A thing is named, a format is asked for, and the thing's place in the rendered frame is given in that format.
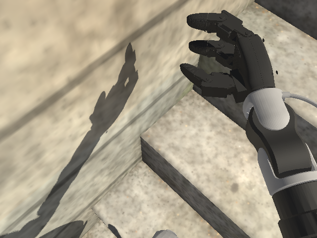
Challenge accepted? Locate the right robot hand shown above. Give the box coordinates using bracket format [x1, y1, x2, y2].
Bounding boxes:
[180, 10, 278, 103]

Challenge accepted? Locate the robot right forearm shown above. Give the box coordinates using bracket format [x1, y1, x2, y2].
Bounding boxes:
[243, 87, 317, 238]

